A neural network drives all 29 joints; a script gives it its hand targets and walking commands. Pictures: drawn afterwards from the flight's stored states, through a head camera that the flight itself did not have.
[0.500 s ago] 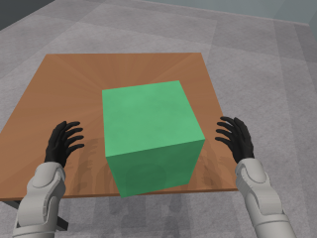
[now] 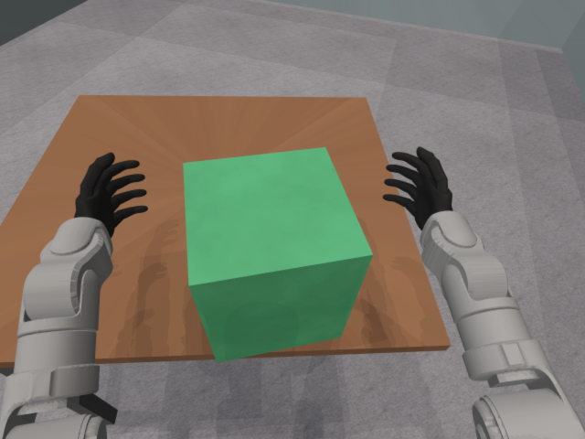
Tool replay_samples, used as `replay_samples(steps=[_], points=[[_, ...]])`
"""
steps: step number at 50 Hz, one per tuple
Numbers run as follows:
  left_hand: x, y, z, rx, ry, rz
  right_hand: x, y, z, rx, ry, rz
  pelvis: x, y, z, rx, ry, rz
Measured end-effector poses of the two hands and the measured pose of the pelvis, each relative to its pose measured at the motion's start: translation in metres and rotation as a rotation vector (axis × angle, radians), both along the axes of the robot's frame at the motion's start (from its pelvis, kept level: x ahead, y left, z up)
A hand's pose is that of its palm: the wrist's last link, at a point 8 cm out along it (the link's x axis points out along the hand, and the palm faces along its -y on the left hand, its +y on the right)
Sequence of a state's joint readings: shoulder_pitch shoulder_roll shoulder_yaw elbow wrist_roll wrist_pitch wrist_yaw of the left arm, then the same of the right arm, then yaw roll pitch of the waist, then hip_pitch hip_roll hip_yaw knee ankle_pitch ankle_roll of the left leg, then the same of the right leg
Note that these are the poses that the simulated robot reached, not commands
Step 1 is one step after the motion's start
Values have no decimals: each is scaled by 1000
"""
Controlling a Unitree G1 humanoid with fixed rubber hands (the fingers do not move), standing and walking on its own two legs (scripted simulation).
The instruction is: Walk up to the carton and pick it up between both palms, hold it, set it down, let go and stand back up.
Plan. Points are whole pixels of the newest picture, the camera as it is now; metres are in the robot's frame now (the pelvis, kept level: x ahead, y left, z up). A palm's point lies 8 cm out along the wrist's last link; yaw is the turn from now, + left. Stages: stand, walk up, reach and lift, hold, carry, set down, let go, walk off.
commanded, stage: reach and lift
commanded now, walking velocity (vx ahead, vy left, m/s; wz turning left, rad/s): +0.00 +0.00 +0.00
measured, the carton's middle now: (269, 258) +0.39 +0.05 +0.01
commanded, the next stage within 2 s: none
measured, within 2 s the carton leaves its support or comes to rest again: neither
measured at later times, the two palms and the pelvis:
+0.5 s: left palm (116, 241) +0.36 +0.26 +0.07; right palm (400, 222) +0.41 -0.14 +0.08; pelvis +0.01 +0.00 +0.00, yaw +1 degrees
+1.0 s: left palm (141, 267) +0.36 +0.24 +0.01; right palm (387, 242) +0.41 -0.13 +0.03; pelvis +0.00 +0.00 -0.01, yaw +1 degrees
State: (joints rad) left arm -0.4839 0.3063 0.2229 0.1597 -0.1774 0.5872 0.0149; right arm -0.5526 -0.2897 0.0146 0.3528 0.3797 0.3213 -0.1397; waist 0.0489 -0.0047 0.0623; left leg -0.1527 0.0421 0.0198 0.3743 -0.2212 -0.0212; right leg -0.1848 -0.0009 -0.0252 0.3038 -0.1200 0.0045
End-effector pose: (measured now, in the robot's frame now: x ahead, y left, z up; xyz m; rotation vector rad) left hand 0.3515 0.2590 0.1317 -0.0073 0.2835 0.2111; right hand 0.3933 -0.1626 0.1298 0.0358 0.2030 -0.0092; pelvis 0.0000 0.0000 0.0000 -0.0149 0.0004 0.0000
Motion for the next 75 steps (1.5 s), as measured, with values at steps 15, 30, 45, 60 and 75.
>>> replay_samples(steps=[15,30,45,60,75], points=[[34,1,6,6,30,-10,35,12,7,-8,52,13,3,0,0,-4,23,10],[2,0,-82,-1,36,25,15,32,-72,-38,67,1,8,3,-2,-14,50,26],[12,-18,-114,8,-7,15,23,36,-104,-61,64,25,4,6,-11,-26,197,19],[9,-26,-121,-12,-34,26,21,41,-102,-57,61,63,-9,0,-18,-10,255,16],[14,-50,-121,-28,-65,40,15,63,-103,-55,28,46,-14,-4,-19,-8,251,32]])
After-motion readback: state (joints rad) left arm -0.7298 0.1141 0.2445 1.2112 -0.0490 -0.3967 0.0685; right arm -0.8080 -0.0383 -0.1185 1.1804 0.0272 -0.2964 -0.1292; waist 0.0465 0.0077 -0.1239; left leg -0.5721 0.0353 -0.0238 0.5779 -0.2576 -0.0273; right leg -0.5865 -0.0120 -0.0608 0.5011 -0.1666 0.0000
